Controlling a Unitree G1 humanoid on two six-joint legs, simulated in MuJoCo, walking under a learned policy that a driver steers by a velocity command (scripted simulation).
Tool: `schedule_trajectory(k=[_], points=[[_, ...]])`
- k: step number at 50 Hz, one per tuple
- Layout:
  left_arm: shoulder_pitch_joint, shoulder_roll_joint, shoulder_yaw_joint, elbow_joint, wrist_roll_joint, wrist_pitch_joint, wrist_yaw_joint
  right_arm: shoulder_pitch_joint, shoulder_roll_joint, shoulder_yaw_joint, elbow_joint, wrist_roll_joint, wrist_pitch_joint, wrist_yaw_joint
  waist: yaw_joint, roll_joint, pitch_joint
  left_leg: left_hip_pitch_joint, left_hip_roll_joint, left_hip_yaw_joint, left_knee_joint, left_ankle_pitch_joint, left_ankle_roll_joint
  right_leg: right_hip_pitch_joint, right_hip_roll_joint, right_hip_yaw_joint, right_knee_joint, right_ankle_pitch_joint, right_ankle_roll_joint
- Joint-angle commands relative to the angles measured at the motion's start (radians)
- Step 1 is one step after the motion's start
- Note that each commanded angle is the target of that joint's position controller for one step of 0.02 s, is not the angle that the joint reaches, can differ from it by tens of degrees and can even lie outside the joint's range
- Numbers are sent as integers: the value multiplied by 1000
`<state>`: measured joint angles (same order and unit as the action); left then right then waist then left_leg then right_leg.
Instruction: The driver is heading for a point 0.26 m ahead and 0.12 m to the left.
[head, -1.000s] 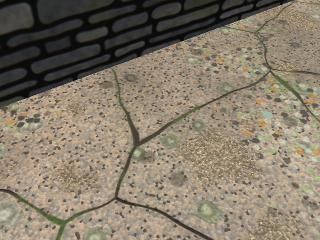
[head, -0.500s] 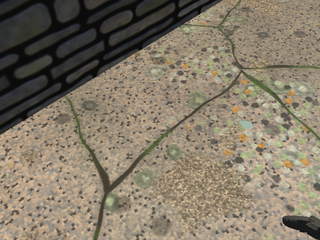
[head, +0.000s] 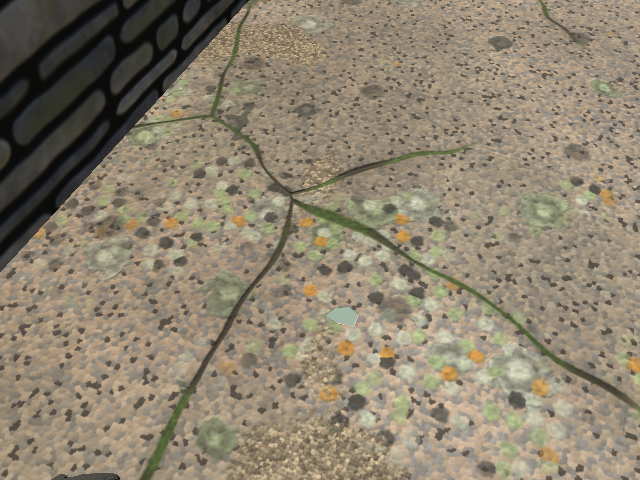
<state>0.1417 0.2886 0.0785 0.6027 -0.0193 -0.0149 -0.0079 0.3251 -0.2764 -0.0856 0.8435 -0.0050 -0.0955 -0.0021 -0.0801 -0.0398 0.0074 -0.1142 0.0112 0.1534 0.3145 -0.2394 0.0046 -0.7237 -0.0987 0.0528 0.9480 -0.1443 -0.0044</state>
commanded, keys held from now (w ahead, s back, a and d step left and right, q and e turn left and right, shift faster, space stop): w+q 0.10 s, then no key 0.90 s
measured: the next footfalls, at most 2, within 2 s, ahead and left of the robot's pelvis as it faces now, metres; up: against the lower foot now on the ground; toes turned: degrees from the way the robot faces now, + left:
right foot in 0.16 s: +0.24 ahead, -0.16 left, +0.00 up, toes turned -3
left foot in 0.52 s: +0.31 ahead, +0.09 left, +0.00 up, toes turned +1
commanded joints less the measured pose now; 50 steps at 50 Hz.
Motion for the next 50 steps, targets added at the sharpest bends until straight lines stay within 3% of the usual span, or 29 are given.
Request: schedule_trajectory(k=[1, 5, 6, 7, 8, 9, 10, 11, 12, 13, 14, 17, 19, 23, 25, 26, 27, 28, 29, 30, 31, 33, 39, 50], points=[[-81, -3, -13, -74, 0, -24, -17, -60, -158, -27, -56, 17, -8, 2, 19, 99, 13, -39, 235, -116, -140, 214, 171, 97, 12, -32, -179, 83, -11], [-137, 31, -4, -99, -3, -45, -35, -14, -210, -32, -22, 49, 14, 13, 24, 129, 44, 41, 277, -169, -79, 293, 170, 174, 52, -86, -351, -23, -45], [-79, 54, 9, -83, 3, -49, -33, -34, -220, -32, -18, 49, 21, 11, 72, 136, 17, 59, 263, -146, 8, 469, 148, 267, 84, -109, -424, 1, -63], [46, 94, 31, -40, 17, -50, -26, -28, -203, -24, -10, 50, 24, 10, 133, 121, -68, 47, 213, -96, 174, 655, 113, 461, 125, -139, -492, 87, -89], [176, 150, 51, -11, 34, -49, -14, -17, -156, -6, -14, 35, 17, 6, 187, 107, -177, -80, 157, -57, 380, 560, 58, 710, 53, -67, -452, 278, -122], [259, 258, 62, -12, 69, -46, 3, 29, -41, 36, -61, -7, -1, 13, 165, -156, -316, -465, 21, -50, 783, -77, -28, 1081, -266, 344, -420, 650, -275], [280, 225, 51, -10, 56, -43, -2, 71, -87, 32, -32, 15, -13, 13, 180, -212, -480, -533, -35, -229, 988, -416, -50, 1100, -369, 551, -492, 768, -391], [229, 168, 33, -7, 44, -42, -9, 20, -157, 9, -35, 42, -9, 14, 178, -129, -374, -589, 14, -267, 1039, -384, -48, 1012, -315, 383, -479, 829, -360], [174, 121, 19, 1, 25, -44, -10, -36, -138, 16, -50, 40, -2, 13, 148, -99, -271, -626, 56, -230, 982, -336, -42, 918, -248, 256, -485, 764, -309], [114, 89, 8, 7, 15, -45, -11, -64, -122, 17, -47, 22, 9, 6, 116, -44, -197, -610, 89, -206, 906, -274, -43, 798, -200, 200, -525, 678, -272], [69, 72, 3, 7, 16, -46, -11, -63, -121, 12, -45, 12, 26, 1, 81, -44, -161, -537, 110, -205, 850, -229, -47, 683, -177, 166, -569, 643, -256], [-12, 68, 3, 26, 39, -60, -5, -17, -49, 28, -27, 9, 63, -7, 10, -50, -144, -337, 92, -184, 667, -130, -63, 478, -140, 54, -637, 665, -250], [-30, 78, 6, 45, 39, -59, 5, -61, -30, 40, -32, -1, 66, -9, 16, -71, -141, -270, 78, -172, 511, -33, -60, 444, -115, -1, -643, 641, -235], [8, 81, 4, 102, 30, -43, 12, -129, -62, 35, -41, -1, 75, -5, 46, -77, -142, -197, 56, -168, 354, 91, -44, 462, -124, 11, -633, 455, -218], [-4, 64, -4, 122, 19, -36, 12, -132, -67, 30, -36, -10, 75, -2, 27, -60, -121, -110, 36, -150, 217, 171, -12, 430, -91, 9, -592, 241, -173], [28, 38, -13, 139, 19, -36, 12, -142, -83, 26, -39, -21, 75, -3, 34, -32, -105, -67, 50, -171, 143, 258, 7, 418, -51, 4, -563, 105, -127], [68, 13, -21, 150, 38, -35, 15, -158, -131, 18, -53, -27, 73, -8, 66, 43, -102, -18, 132, -254, 122, 459, 30, 396, 8, -27, -502, -57, -71], [184, -5, -21, 174, 49, -35, 18, -214, -170, 13, -65, -25, 76, -16, 154, 192, -99, -22, 205, -309, 130, 470, 100, 374, 79, -71, -474, -214, -24], [180, -2, -26, 183, 50, -25, 29, -254, -101, 25, -68, -13, 81, -11, 140, 232, -105, -104, 192, -318, 97, 257, 128, 447, 80, -81, -480, -194, 0], [126, 32, -18, 183, 42, -10, 36, -273, -62, 33, -68, -8, 84, -3, 116, 204, -60, -162, 146, -300, 84, 114, 101, 467, 78, -85, -484, -160, 2], [101, 46, -12, 186, 35, 2, 42, -272, -55, 36, -62, -9, 83, 1, 105, 170, -46, -183, 120, -278, 88, 71, 77, 475, 73, -85, -480, -141, -3], [98, 44, -10, 193, 37, 18, 44, -261, -64, 36, -45, -8, 73, 7, 100, 148, -36, -178, 99, -254, 109, 105, 57, 485, 59, -68, -493, -102, -11], [99, 34, -6, 247, 26, 7, 44, -248, -58, 35, 5, -1, 70, -4, 82, 75, -86, -76, 80, -221, 183, 344, 64, 513, 46, -63, -482, 41, -3], [108, 28, -4, 348, 25, 19, 55, -277, -46, 30, 84, 2, 90, -11, 87, 42, -41, -78, 52, -193, 172, 288, 61, 529, 43, -71, -500, 22, 3]])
